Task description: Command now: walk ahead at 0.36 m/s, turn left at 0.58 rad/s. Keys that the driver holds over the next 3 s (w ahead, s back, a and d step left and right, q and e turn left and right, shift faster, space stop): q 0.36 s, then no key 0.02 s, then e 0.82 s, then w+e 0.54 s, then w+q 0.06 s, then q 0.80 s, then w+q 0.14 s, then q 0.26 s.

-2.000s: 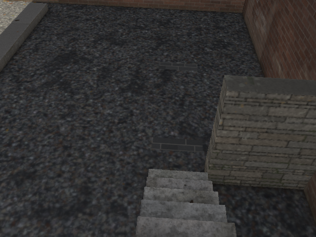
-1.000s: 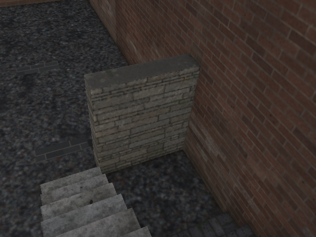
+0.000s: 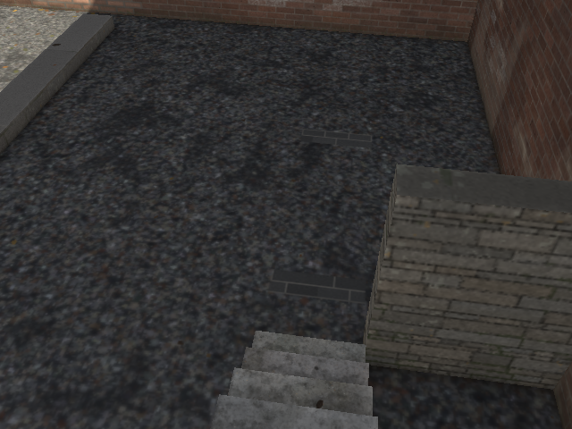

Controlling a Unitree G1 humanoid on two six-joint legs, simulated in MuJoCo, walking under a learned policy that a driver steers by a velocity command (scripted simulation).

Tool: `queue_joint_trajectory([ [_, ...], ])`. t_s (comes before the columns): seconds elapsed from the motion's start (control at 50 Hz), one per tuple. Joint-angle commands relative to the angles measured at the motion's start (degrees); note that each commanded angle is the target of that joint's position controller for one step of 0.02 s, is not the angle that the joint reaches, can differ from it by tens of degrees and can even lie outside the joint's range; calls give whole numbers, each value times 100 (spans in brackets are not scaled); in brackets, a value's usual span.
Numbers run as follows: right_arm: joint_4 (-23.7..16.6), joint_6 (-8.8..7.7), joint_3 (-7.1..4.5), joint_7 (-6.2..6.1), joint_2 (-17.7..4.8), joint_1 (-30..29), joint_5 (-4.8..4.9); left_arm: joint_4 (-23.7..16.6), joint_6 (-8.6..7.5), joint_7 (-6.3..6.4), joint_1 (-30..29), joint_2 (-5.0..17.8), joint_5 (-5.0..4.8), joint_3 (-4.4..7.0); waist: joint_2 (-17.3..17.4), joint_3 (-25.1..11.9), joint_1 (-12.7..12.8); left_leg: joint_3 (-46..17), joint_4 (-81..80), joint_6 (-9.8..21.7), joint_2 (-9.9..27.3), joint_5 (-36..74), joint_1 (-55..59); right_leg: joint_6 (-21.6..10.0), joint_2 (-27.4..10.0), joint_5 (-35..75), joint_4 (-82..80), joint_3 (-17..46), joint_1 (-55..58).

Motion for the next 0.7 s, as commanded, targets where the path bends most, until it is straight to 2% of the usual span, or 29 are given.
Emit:
queue_joint_trajectory([
  [0.02, -191, -100, -113, -52, -370, -374, 174, -290, 175, 78, -128, 837, 97, 197, -1034, 776, -182, 423, -1024, -47, 23, -631, 164, -730, -1086, 3668, -939, 658, -433],
  [0.04, -279, -126, -95, -76, -323, -205, 215, -408, 91, 84, -505, 955, 102, 249, -1237, 426, -340, -271, -1590, -70, 393, 202, 212, -439, -1139, 2837, -285, 878, -23],
  [0.06, -314, -213, -150, -152, -587, 29, 101, -542, 91, 44, -876, 893, -15, 201, -980, 141, -629, -5, -2114, -85, 251, 274, 993, -208, -1133, 2850, 322, 724, -291],
  [0.1, -125, -348, -203, -286, -673, 472, 202, -748, 61, -273, -1291, 961, -286, 310, -249, -47, -766, 446, -3255, -4, -205, 841, 2275, -129, -623, 1281, 2017, 462, -1072],
  [0.12, 181, -515, -287, -457, -1381, 1252, 260, -1189, 154, -472, -1144, 572, -64, 306, 2053, 295, -856, -982, -5094, 46, -11, 1227, 2439, 300, 767, -1191, 4217, -183, -2454],
  [0.14, 301, -571, -335, -444, -1826, 1825, 327, -1608, 151, -428, -1969, 545, 257, 261, 2950, 560, -1270, -2910, -6218, 85, 72, -937, 2370, 295, 1248, -2321, 4689, 453, -4032],
  [0.16, 294, -609, -354, -500, -1868, 2138, 203, -1756, 77, -318, -2463, 647, 174, 285, 2345, 642, -1498, -3557, -5948, 561, 397, -1873, 2784, 110, 1009, -2067, 4753, 1341, -4982],
  [0.18, 183, -579, -268, -632, -1568, 2082, 19, -1580, 74, -237, -2463, 842, -35, 346, 1507, 407, -1438, -3996, -5532, 768, 605, -1459, 3100, 12, 989, -1454, 4563, 1721, -5383],
  [0.22, -236, -599, -203, -822, -1326, 1125, -71, -1502, -8, -50, -2383, 931, -159, 345, 780, -16, -824, -3813, -4827, 837, 543, -726, 2872, -86, 944, -87, 3468, 2233, -5024],
  [0.26, -494, -677, -27, -767, -931, 107, -191, -901, 56, 148, -1208, 964, -259, 416, 347, -584, 89, -3074, -4282, 415, 256, -88, 1384, 49, 1202, 1828, 3487, 1829, -3052],
  [0.28, -416, -820, 93, -778, -631, 94, -139, -967, 88, 236, -1414, 1166, -267, 459, -155, -373, 201, -2640, -3779, 97, -251, -2453, 666, 120, 1303, 3425, 2811, 2308, -2641],
  [0.32, -602, -1081, 211, -798, -686, -182, -74, -1165, 247, 319, -1506, 951, -158, 340, 27, -217, 306, -2399, -2851, -408, -433, -2546, 104, 107, 1451, 3377, 2698, 2293, -2407],
  [0.34, -738, -1142, 253, -861, -619, -305, -124, -1421, 272, 251, -1794, 777, -209, 215, -788, -16, 434, -2300, -2697, -246, -609, -3141, -464, 190, 1756, 4557, 1844, 1979, -2042],
  [0.36, -854, -1196, 265, -902, -643, -460, -84, -1556, 211, 151, -2023, 638, -175, 97, -799, 28, 432, -2222, -2414, -255, -667, -3777, -938, 173, 1643, 5628, 870, 2122, -1324],
  [0.4, -974, -1079, 169, -912, -904, -695, -64, -1501, 159, -26, -1596, 600, -335, -19, -509, 84, 599, -962, -1057, -371, -1419, -3800, -728, -391, 1339, 6703, -2351, 2151, -245],
  [0.42, -946, -927, 144, -812, -954, -536, 101, -1377, 188, -69, -1316, 422, -614, -94, -758, 159, 700, -251, 12, -436, -1670, -3976, -677, -796, 955, 7668, -3851, 2144, 528],
  [0.44, -853, -815, 76, -664, -990, -162, 163, -1231, 235, -50, -1025, 312, -562, -114, -1146, 56, 715, 157, 2400, -422, -2067, -4510, -709, -1068, 527, 7778, -4478, 2282, 1034],
  [0.46, -844, -702, 143, -431, -580, 13, 379, -1087, 245, -9, -439, 145, -375, -268, -680, -876, 745, -70, 5296, -488, -2251, -4878, -1533, -1118, 471, 7256, -2022, 1888, 2017],
  [0.48, -1788, -672, 306, -312, -93, 301, 346, -1301, 209, 54, -430, 883, -333, -269, -900, -1267, -142, -1580, 5648, -528, -1664, -4277, -2391, -1424, -1063, 8967, -756, 3824, 2276],
  [0.5, -1644, -581, 445, -393, 135, 760, -17, -1249, 117, 173, -597, 1343, -423, -46, -803, -1214, -334, -2229, 5767, -447, -1247, -4049, -3423, -2012, -1966, 8905, -1043, 4735, 2729],
  [0.52, -1207, -498, 442, -415, -151, 718, -294, -1435, 40, 171, -978, 1276, -494, -42, 346, -615, -322, -1829, 5058, -579, -1346, -3357, -3294, -2272, -1502, 8687, -1330, 4575, 1760],
  [0.54, -1180, -412, 329, -349, -367, -41, -275, -1652, 122, 229, -1784, 1029, -568, -157, 1181, -505, -494, -1397, 5130, -681, -1426, -2956, -2221, -1843, -772, 7914, -1773, 3991, 409],
  [0.56, -1243, -310, 433, -302, -118, 633, -110, -1636, -12, 408, -2292, 1609, -488, -57, -803, -767, -918, -1582, 4294, -987, -1007, -3044, -1668, -2737, -1863, 7396, -2198, 5598, -354],
  [0.58, -1264, -198, 432, -409, -421, 73, -112, -1418, -44, 391, -2219, 1125, -436, -177, -241, -262, -740, -2315, 3844, -1137, -757, -2229, -1706, -2655, -1608, 5956, -2356, 5376, -981],
  [0.62, -1048, -44, 311, -342, -532, -525, 75, -1456, 55, 226, -2389, 865, -372, -363, 560, 374, -664, -1697, 2551, -1295, -822, -1378, -487, -1993, -271, 3746, -1771, 4022, -2825],
  [0.64, -971, -29, 344, -215, -353, -315, 86, -1411, 39, 243, -2373, 903, -456, -422, 339, 162, -695, -1298, 2133, -1316, -720, -1217, 240, -1923, -182, 3773, -1761, 3927, -3174],
  [0.66, -747, -37, 467, -115, -50, 345, 69, -1188, 101, 221, -2156, 1471, -603, -269, -780, -431, -699, -503, 2944, -1143, -725, -3045, 1470, -1891, -83, 3904, -2572, 3743, -3299],
  [0.68, -695, -96, 473, -32, -160, 531, 21, -1176, 136, 192, -2161, 1693, -709, -89, -1312, -308, -710, -303, 2762, -948, -550, -3617, 1590, -1777, 84, 3545, -2656, 3670, -3220],
  [0.7, -787, -186, 460, -52, -332, 316, 39, -1184, 183, 160, -2158, 1701, -663, 33, -1250, -104, -559, -300, 2464, -775, -445, -3816, 1429, -1610, 67, 3382, -2601, 3579, -3170],
])
Next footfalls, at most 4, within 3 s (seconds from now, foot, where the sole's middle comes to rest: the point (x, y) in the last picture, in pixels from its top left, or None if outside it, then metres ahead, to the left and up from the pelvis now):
0.10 left None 0.11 0.14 -0.73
0.46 right None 0.27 0.07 -0.93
0.66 left None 0.10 0.34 -0.73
1.08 right None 0.23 0.09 -0.93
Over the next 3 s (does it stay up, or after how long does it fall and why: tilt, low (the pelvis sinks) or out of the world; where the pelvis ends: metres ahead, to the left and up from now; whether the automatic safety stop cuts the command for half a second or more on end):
stays up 0.26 0.02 -0.22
